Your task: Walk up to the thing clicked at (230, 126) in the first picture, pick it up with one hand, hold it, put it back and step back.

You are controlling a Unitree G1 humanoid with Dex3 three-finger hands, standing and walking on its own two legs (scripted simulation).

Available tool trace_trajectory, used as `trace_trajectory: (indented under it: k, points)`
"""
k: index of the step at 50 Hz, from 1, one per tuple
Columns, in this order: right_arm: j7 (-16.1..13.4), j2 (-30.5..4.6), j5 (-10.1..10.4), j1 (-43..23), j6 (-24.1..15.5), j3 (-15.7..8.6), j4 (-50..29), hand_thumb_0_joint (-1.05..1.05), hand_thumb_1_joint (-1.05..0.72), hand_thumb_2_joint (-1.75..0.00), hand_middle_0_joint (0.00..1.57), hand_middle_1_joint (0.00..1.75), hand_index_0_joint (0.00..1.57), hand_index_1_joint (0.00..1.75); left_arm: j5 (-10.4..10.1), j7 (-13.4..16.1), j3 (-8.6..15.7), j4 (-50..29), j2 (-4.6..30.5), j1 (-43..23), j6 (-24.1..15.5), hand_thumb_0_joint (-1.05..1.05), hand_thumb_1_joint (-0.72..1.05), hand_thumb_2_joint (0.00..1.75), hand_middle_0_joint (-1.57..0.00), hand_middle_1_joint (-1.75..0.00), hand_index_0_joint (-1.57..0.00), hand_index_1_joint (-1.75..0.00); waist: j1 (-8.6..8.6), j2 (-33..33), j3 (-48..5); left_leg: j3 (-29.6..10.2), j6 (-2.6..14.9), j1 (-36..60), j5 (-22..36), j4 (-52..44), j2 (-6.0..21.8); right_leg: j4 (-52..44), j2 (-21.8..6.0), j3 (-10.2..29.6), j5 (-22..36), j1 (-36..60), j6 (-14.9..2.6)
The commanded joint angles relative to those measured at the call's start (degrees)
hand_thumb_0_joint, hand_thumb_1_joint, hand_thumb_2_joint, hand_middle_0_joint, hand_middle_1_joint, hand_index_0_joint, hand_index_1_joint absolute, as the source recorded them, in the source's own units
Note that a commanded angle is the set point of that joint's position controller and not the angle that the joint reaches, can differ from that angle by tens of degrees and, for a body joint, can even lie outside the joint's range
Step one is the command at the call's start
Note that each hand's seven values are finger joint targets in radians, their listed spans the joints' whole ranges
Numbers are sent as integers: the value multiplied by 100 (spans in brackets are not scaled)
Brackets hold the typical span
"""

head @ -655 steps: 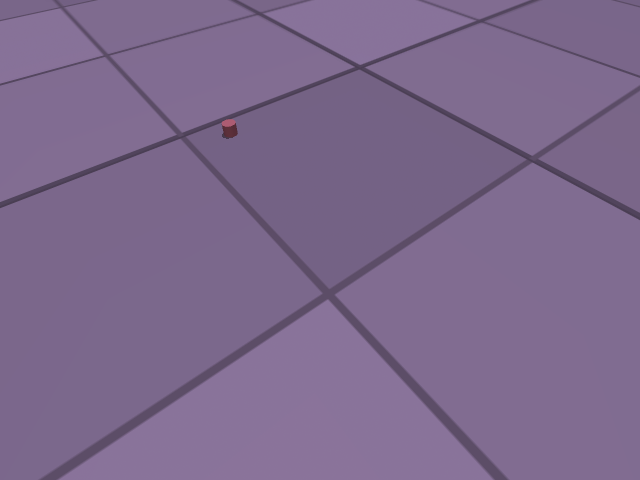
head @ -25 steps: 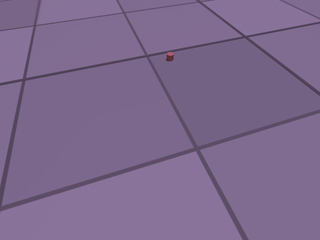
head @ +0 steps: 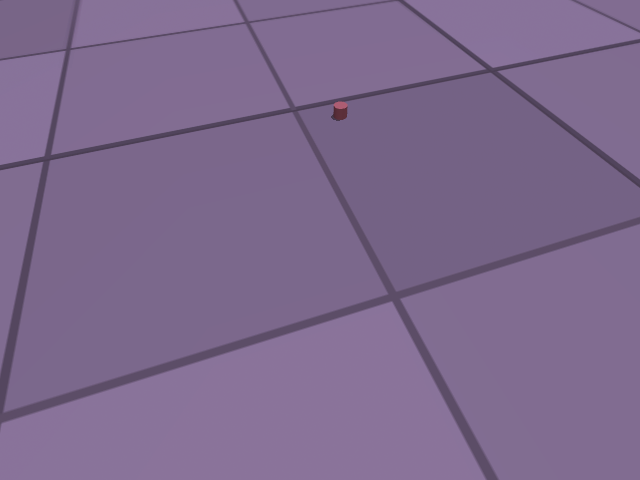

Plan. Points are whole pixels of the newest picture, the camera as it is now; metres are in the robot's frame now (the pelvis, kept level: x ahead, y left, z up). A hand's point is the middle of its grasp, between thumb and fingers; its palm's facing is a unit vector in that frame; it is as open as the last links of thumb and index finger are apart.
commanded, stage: walk up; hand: left
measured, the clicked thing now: (340, 110) +2.05 -0.08 -0.75
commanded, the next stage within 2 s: none
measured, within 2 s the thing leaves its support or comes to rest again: neither
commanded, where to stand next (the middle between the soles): +1.84 +0.33 m, yaw -94 degrees
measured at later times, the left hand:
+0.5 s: hand (223, 305) +0.42 +0.20 -0.13, palm faces -0.32 -0.79 -0.52, open 7.4 cm
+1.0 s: hand (255, 180) +0.80 +0.19 -0.18, palm faces -0.63 -0.54 -0.55, open 7.4 cm
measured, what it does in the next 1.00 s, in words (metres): walks ahead, turning right: right foot, then left foot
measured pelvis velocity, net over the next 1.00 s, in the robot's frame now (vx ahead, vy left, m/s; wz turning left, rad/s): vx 0.50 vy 0.01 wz -0.76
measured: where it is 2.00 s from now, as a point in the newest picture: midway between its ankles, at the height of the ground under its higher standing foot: (334, 252)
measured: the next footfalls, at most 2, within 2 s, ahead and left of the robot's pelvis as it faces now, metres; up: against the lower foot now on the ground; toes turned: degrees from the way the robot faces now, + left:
right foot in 0.42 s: +0.23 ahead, -0.20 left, +0.00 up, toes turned -33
left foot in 0.86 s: +0.66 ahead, +0.03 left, +0.00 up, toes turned -36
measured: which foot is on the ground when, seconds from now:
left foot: down 0.00-0.46, up 0.48-0.84, down 0.86-1.00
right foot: down 0.00-0.14, up 0.16-0.40, down 0.42-0.88, up 0.90-1.00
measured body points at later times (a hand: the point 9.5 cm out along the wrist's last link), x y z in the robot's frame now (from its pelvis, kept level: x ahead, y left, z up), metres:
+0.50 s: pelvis +0.17 -0.03 -0.05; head +0.15 -0.07 +0.40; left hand +0.43 +0.24 -0.10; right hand +0.08 -0.37 -0.18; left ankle +0.02 +0.13 -0.70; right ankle +0.20 -0.18 -0.75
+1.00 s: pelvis +0.50 +0.01 -0.04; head +0.55 +0.00 +0.41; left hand +0.83 +0.22 -0.14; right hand +0.31 -0.28 -0.12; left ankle +0.63 +0.05 -0.75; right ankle +0.35 -0.09 -0.65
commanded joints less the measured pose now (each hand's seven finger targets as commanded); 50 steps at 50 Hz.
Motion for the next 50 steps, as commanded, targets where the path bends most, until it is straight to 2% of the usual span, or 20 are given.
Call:
trace_trajectory:
  k: [1,4,6,7,8,12,18,21,22,23,24,25,29,38,42,43,44,46,47,50]
  points:
    - [313,-2029,-268,-733,-281,-800,-1197,0,-90,-90,20,30,20,30,-14,-213,571,-728,2159,377,-147,0,90,90,-20,-30,-20,-30,-49,251,-345,-148,589,54,-2781,1372,355,-185,-1097,2199,-2957,-1921,-863]
    - [485,-1558,-195,-87,-269,-782,-1323,0,-90,-90,20,30,20,30,29,-242,650,-1085,2042,-571,-217,0,90,90,-20,-30,-20,-30,-587,-701,35,-485,594,23,-1942,1796,117,-298,-1243,2852,-3167,-2925,-967]
    - [465,-1726,-161,907,-264,-933,-1208,0,-90,-90,20,30,20,30,35,-247,532,-1362,1731,-1178,-251,0,90,90,-20,-30,-20,-30,-1269,-429,-190,-747,775,2157,-1936,-43,476,328,-394,1335,-2111,-4484,-322]
    - [378,-2204,-206,1344,-294,-1104,-1070,0,-90,-90,20,30,20,30,-5,-238,442,-1515,1296,-1461,-288,0,90,90,-20,-30,-20,-30,-1542,1238,-612,-2140,1091,3243,-2635,-1143,1940,2468,437,-297,-1698,-5387,-10]
    - [358,-2278,-168,617,-307,-1127,-1365,0,-90,-90,20,30,20,30,38,-179,424,-1457,1380,-1162,-284,0,90,90,-20,-30,-20,-30,-1075,971,-530,-2507,1296,2473,-2364,-1329,2589,3441,-189,-285,-1717,-5198,-163]
    - [430,-1908,-172,-351,-428,-939,-1646,0,-90,-90,20,30,20,30,-118,-360,494,-991,1818,-432,-266,0,90,90,-20,-30,-20,-30,-347,457,-108,-1041,1155,1020,-2214,-1230,1887,3197,-920,-106,-1100,-3545,-148]
    - [573,-1931,-243,-215,-345,-896,-1776,0,-90,-90,20,30,20,30,-129,-403,484,-1160,1596,-450,-292,0,90,90,-20,-30,-20,-30,-323,627,212,722,870,559,-746,-450,1253,2189,-780,-1046,-54,-2483,-209]
    - [523,-2021,-246,-644,-281,-915,-2073,0,-90,-90,20,30,20,30,-155,-227,668,-725,1870,1400,-308,0,90,90,-20,-30,-20,-30,782,264,-576,1488,567,-1317,1740,2201,774,1806,-276,-1468,-22,774,-530]
    - [529,-1799,-268,-485,-290,-830,-2187,0,-90,-90,20,30,20,30,-122,-94,853,-461,2293,2539,-315,0,90,90,-20,-30,-20,-30,1279,-651,-1182,1353,441,-2416,1051,4100,331,1630,-209,-1006,-601,2295,-721]
    - [596,-1439,-246,-502,-290,-661,-2384,0,-90,-90,20,30,20,30,-63,67,1010,-441,2768,3023,-267,0,90,90,-20,-30,-20,-30,1372,-1956,-989,953,206,-4156,-2059,5236,-318,779,-1410,1541,-2130,3031,-1040]
    - [705,-1737,-130,-493,-266,-659,-2571,0,-90,-90,20,30,20,30,-96,111,1005,-676,2939,2585,-233,0,90,90,-20,-30,-20,-30,1093,-1775,-1217,-323,115,-4499,-2237,5488,-283,-511,-2324,4466,-3466,2678,-1696]
    - [708,-2037,-148,-760,-277,-717,-2563,0,-90,-90,20,30,20,30,-81,175,1001,-986,3061,1880,-258,0,90,90,-20,-30,-20,-30,896,-1091,-913,-879,111,-4442,-2023,5713,156,-832,-2569,4929,-4076,1944,-1943]
    - [712,-1862,-161,-209,-189,-685,-2269,0,-90,-90,20,30,20,30,-181,287,749,-1419,2380,588,-489,0,90,90,-20,-30,-20,-30,-90,-158,348,-797,165,-3506,-871,4726,826,-643,-1795,2152,-2163,-616,-1170]
    - [1023,-1785,-314,49,173,-886,-2563,0,-90,-90,20,30,20,30,-19,333,837,-1632,2636,233,-767,0,90,90,-20,-30,-20,-30,-527,-863,18,-106,-134,-1220,1042,3068,695,-604,-863,395,-1647,-3092,-813]
    - [853,-1818,-280,1278,129,-1069,-2271,0,-90,-90,20,30,20,30,97,390,825,-1673,2443,49,-548,0,90,90,-20,-30,-20,-30,-1107,-294,-482,260,27,388,18,2343,366,1504,-863,325,-911,-3194,-700]
    - [745,-2071,-321,2258,95,-1207,-2007,0,-90,-90,20,30,20,30,146,422,730,-1724,2149,132,-488,0,90,90,-20,-30,-20,-30,-1604,688,-984,-45,176,1387,-844,1972,248,3502,-599,66,-563,-3594,-553]
    - [589,-2382,-369,2615,1,-1274,-1997,0,-90,-90,20,30,20,30,128,447,509,-1725,1499,488,-458,0,90,90,-20,-30,-20,-30,-1698,2157,-830,-1319,154,1450,-2440,819,978,5257,59,-102,-2120,-4466,-435]
    - [388,-2987,-65,881,-114,-1359,-2435,0,-90,-90,20,30,20,30,-6,544,388,-1648,1466,1602,-400,0,90,90,-20,-30,-20,-30,-432,2787,-725,-4196,227,467,-3039,-1292,2231,6800,-7,428,-1849,-4678,-725]
    - [355,-2825,-60,225,-119,-1348,-2613,0,-90,-90,20,30,20,30,-1,550,411,-1463,1695,1579,-396,0,90,90,-20,-30,-20,-30,-217,2316,-536,-4033,200,-408,-3566,-1564,2219,6840,-393,526,-1298,-4258,-689]
    - [357,-2018,-266,64,-122,-1094,-2688,0,-90,-90,20,30,20,30,-297,377,729,-1085,2410,1433,-246,0,90,90,-20,-30,-20,-30,-204,1651,-401,-1280,-6,-903,-2244,-486,1189,5331,-689,229,-303,-3475,-424]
